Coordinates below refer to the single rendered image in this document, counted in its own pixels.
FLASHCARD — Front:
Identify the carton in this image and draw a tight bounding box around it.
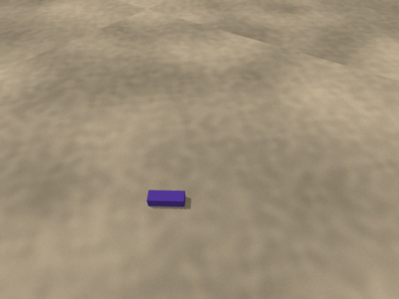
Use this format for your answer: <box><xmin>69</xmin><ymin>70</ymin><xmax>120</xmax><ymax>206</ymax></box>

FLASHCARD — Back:
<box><xmin>147</xmin><ymin>190</ymin><xmax>185</xmax><ymax>207</ymax></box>

